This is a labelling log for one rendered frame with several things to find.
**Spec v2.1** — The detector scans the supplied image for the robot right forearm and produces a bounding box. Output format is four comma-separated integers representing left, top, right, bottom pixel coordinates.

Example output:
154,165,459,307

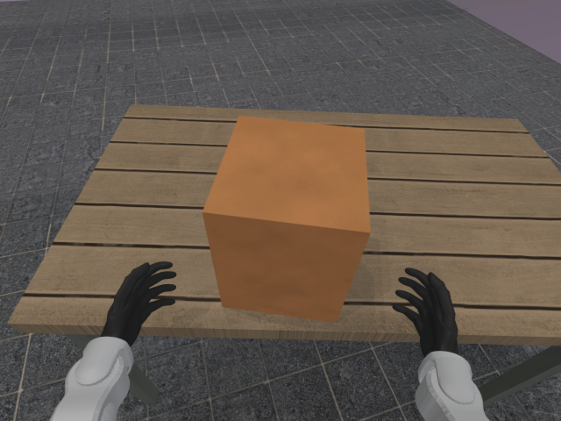
415,351,490,421

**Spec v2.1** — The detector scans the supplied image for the carton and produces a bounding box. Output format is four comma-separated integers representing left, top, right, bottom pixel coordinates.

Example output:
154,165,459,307
202,116,371,323

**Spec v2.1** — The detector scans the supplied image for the robot left hand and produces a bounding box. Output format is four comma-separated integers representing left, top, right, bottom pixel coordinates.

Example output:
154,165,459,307
101,261,176,347

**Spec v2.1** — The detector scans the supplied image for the robot left forearm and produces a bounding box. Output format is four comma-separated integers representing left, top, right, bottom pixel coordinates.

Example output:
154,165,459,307
49,337,133,421

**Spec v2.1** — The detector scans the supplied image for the table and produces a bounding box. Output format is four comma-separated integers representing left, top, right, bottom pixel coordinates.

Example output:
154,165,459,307
7,104,561,408

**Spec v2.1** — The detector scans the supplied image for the robot right hand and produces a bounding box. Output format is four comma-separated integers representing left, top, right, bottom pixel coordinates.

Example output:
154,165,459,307
393,268,458,358

